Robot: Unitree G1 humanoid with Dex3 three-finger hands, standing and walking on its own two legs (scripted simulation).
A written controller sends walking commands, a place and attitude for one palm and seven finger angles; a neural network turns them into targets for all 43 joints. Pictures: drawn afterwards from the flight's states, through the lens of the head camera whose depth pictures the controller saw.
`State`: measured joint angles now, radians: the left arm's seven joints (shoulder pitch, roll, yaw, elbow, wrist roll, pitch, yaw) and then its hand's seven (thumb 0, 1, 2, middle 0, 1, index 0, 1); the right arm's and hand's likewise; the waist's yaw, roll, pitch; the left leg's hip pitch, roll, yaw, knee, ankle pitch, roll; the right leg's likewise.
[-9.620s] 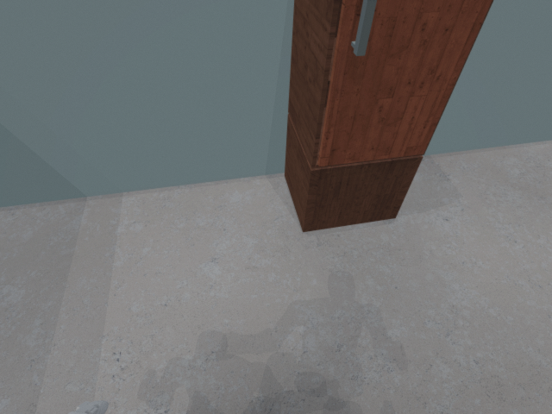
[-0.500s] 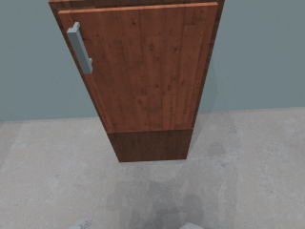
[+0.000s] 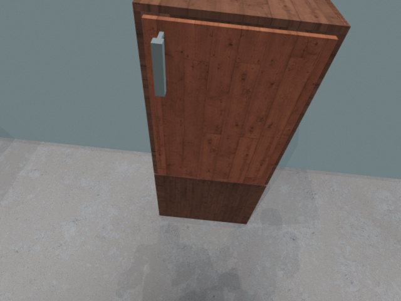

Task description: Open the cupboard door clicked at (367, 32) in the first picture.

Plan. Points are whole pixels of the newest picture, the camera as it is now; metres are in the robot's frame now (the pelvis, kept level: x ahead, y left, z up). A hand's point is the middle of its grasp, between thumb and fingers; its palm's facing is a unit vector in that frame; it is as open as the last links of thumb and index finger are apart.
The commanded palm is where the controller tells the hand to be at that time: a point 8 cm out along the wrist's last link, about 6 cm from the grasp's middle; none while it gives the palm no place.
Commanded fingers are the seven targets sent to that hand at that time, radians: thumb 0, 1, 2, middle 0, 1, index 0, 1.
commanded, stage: come to a stop and stand still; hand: left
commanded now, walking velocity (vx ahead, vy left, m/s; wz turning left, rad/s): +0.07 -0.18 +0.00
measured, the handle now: (160, 64) +0.58 +0.16 +0.16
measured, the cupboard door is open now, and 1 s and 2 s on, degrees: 0 0 0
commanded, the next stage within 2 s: look again from close up in 0.94 s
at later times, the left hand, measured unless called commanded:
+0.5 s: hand out of the picture +0.01 +0.14 -0.17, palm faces -0.03 -0.97 -0.23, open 7.3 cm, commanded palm none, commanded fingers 0.00 0.90 0.90 -0.20 -0.30 -0.20 -0.30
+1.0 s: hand out of the picture +0.01 +0.13 -0.17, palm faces -0.01 -0.98 -0.21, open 7.4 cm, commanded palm none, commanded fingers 0.00 0.90 0.90 -0.20 -0.30 -0.20 -0.30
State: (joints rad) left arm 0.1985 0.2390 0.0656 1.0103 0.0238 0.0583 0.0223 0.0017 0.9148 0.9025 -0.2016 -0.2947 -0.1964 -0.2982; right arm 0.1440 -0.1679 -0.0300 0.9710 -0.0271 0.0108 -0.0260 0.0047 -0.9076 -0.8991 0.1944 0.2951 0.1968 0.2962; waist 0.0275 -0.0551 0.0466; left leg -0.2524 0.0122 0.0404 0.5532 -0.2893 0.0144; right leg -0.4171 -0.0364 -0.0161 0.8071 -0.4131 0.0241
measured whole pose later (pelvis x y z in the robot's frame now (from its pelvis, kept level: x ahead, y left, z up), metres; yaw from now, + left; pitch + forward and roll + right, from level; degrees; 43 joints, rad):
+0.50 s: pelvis -0.02 -0.03 +0.00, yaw -1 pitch -1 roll +0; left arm 0.28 0.15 0.00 1.06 0.02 0.00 0.03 0.01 0.93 0.90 -0.20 -0.30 -0.20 -0.30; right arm 0.34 -0.17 -0.02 1.06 -0.02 0.01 -0.02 0.01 -0.91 -0.90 0.20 0.30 0.20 0.30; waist -0.03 0.04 0.01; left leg -0.29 0.06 0.03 0.59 -0.28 -0.04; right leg -0.23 -0.02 -0.02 0.61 -0.36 -0.01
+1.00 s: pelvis +0.00 -0.05 +0.00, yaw -1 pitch -1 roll +1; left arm 0.27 0.17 0.01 1.09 0.02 -0.02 0.02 0.00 0.91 0.90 -0.20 -0.29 -0.20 -0.30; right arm 0.25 -0.18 -0.01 1.09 -0.02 -0.02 -0.03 0.01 -0.91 -0.90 0.20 0.30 0.20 0.30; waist 0.00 0.00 0.03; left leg -0.23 0.07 0.03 0.50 -0.25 -0.06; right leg -0.18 0.00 -0.03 0.55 -0.35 -0.02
